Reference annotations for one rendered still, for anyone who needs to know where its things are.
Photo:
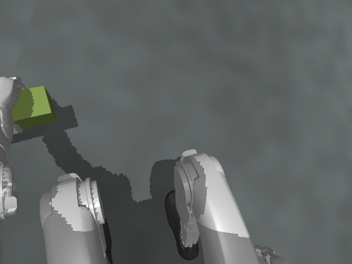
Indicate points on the carton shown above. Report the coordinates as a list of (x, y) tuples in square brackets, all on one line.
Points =
[(34, 108)]

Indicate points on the left robot hand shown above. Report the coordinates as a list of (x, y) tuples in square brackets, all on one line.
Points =
[(9, 95)]

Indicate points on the right robot foot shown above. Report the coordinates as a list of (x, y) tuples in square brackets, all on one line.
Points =
[(187, 253)]

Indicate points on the right robot hand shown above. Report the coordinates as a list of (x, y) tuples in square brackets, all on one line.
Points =
[(269, 255)]

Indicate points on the left robot arm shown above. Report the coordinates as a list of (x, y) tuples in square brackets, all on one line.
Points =
[(8, 185)]

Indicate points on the left robot foot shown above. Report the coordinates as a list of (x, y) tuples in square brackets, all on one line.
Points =
[(108, 242)]

